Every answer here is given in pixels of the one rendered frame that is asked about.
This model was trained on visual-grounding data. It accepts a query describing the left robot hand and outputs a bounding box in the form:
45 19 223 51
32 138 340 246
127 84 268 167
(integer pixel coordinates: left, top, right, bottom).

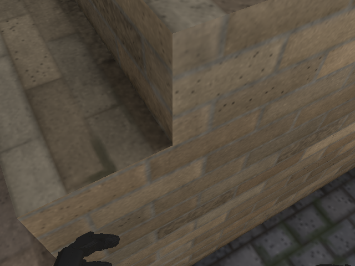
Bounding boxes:
53 231 120 266

